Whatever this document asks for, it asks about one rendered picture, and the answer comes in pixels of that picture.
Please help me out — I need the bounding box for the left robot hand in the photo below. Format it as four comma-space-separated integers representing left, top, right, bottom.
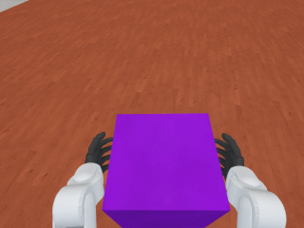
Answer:
85, 132, 113, 173

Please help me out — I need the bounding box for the left robot forearm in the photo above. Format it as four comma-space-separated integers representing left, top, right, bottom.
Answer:
52, 162, 105, 228

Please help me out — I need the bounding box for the right robot hand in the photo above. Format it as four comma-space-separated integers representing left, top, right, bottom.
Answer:
214, 133, 244, 180

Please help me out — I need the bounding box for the carton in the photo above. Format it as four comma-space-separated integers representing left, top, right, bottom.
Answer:
102, 113, 231, 228

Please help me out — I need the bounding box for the right robot forearm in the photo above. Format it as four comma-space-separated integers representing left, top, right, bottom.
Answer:
225, 165, 287, 228

